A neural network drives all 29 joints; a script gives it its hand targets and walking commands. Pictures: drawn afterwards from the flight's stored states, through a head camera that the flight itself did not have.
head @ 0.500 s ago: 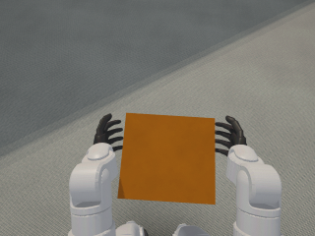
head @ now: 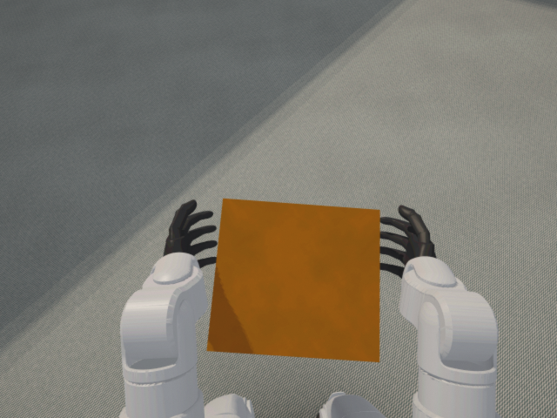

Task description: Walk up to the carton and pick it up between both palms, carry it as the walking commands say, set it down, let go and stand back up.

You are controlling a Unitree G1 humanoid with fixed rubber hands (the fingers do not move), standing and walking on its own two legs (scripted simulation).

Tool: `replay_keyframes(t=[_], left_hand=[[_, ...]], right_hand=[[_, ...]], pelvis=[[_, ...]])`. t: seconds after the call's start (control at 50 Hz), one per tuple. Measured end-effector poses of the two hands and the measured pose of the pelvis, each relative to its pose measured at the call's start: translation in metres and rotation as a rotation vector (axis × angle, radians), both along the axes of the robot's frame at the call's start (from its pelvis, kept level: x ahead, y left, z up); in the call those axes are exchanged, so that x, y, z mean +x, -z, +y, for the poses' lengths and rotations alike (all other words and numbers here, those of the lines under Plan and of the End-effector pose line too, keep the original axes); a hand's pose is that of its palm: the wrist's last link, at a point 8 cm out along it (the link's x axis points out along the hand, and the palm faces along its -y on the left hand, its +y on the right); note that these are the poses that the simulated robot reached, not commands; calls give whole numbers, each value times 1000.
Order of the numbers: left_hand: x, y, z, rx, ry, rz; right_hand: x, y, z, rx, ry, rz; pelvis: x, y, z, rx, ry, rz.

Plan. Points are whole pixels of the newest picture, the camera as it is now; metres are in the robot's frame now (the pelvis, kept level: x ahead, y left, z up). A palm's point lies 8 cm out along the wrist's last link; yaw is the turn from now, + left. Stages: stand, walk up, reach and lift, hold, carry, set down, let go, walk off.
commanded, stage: carry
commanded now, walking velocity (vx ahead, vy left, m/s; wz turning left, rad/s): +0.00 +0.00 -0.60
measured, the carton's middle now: (293, 277) +0.31 +0.00 -0.01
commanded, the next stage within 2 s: none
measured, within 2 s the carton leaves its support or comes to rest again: neither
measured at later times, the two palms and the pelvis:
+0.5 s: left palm (317, 219) +0.32 -0.03 +0.12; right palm out of the picture +0.23 -0.30 +0.10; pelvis +0.02 -0.08 -0.01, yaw -17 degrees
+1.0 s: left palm (440, 245) +0.28 -0.17 +0.12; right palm out of the picture +0.11 -0.40 +0.12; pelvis -0.03 -0.13 +0.01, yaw -33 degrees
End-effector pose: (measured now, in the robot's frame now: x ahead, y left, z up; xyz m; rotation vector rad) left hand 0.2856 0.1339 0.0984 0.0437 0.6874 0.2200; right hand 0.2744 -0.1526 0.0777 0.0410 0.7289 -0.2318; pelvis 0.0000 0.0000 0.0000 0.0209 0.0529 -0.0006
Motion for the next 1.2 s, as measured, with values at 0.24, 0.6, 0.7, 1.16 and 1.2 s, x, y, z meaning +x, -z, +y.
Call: replay_keyframes(t=[0.24, 0.6, 0.7, 1.16, 1.2], left_hand=[[19, 8, -48, -89, 108, 1], [27, -9, -190, 2, 329, -2], [18, -2, -207, -31, 364, 31], [-53, -5, -390, 22, 707, -15], [-65, 0, -399, 47, 716, 7]], right_hand=[[-12, -21, -46, -86, 105, -9], [-63, -11, -172, -14, 326, -6], [-81, -16, -185, -47, 360, 24], [-234, -2, -316, 8, 701, -25], [-247, 7, -323, 31, 710, 0]], pelvis=[[7, -5, -22, -16, 109, -22], [9, 0, -96, -4, 315, -43], [-4, -6, -103, -13, 349, -19], [-61, 8, -180, 5, 696, -47], [-72, 6, -185, 12, 703, -60]])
